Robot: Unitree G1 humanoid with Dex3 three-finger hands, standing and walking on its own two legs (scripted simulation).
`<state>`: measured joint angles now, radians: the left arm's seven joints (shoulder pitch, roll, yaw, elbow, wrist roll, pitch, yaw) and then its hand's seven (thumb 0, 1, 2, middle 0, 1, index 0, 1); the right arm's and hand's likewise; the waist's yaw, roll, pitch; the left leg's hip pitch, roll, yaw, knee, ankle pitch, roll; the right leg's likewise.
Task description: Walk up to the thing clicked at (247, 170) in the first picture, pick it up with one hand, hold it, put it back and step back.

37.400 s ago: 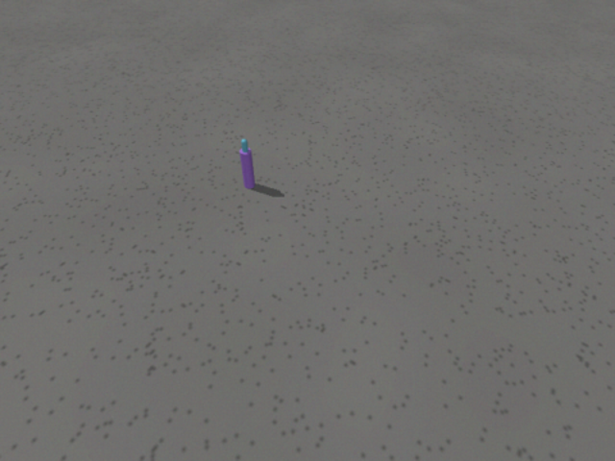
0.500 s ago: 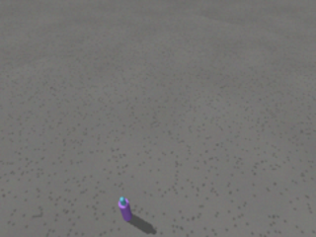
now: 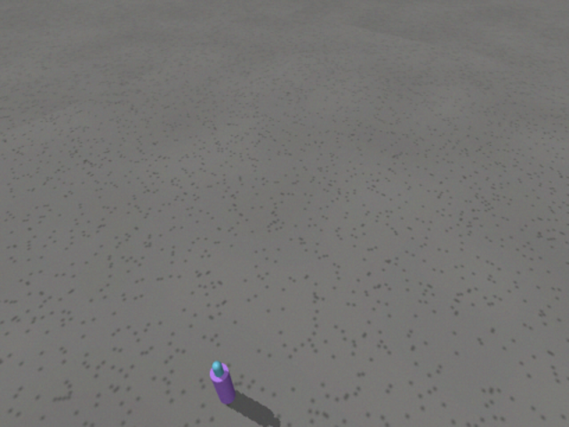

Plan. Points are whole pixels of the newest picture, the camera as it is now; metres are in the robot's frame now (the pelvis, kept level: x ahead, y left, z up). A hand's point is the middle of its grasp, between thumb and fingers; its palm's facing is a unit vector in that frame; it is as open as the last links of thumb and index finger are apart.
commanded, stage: stand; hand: left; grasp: from the side
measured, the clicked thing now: (222, 381) +0.42 +0.20 -0.64
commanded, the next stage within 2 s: step back in 0.52 s
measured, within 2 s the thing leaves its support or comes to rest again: neither
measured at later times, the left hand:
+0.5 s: hand out of the picture +0.08 +0.25 -0.16, palm faces -0.02 -0.94 -0.34, open 7.4 cm
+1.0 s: hand out of the picture +0.08 +0.28 -0.18, palm faces -0.07 -0.92 -0.39, open 7.4 cm
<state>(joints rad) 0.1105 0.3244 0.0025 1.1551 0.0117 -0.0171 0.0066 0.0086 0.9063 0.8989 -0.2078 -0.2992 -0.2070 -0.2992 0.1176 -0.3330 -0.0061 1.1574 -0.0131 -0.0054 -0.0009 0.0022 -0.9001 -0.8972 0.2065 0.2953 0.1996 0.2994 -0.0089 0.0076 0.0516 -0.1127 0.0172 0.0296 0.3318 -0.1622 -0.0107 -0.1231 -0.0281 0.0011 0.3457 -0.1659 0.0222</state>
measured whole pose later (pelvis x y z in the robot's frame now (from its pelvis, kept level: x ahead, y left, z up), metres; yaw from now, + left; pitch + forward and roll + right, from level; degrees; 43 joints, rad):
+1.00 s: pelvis -0.07 +0.03 -0.03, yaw -1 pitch +0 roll +0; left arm 0.05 0.39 0.05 0.90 0.04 0.05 0.01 0.01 0.90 0.90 -0.21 -0.30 -0.21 -0.30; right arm 0.13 -0.41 -0.06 0.96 0.00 0.04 0.02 0.00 -0.90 -0.90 0.21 0.29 0.20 0.30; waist -0.02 -0.04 0.14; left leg -0.34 -0.05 0.00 0.83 -0.43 0.04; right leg -0.46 -0.05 0.05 0.69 -0.23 0.02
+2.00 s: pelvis -0.30 +0.05 -0.01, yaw -3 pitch -2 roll -2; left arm 0.18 0.41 0.09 0.81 0.02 0.08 0.01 0.01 0.91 0.90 -0.21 -0.30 -0.21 -0.30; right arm 0.19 -0.34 -0.03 0.88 -0.04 0.02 -0.01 0.00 -0.90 -0.90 0.21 0.30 0.20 0.30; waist 0.01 -0.06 0.15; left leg -0.29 0.02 -0.03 0.56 -0.23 0.02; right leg -0.49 0.14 0.19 1.25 -0.45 0.01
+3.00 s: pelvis -0.62 -0.03 -0.03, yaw -4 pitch -3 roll -1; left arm 0.26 0.35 0.06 0.95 0.05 0.01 0.00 0.01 0.91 0.90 -0.21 -0.30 -0.21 -0.30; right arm 0.15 -0.40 -0.05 0.87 -0.03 0.04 -0.01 0.00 -0.90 -0.90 0.21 0.30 0.20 0.30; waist 0.03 0.05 0.07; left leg -0.44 0.02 -0.10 0.81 -0.43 0.00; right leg -0.20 0.04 0.05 0.64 -0.39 -0.02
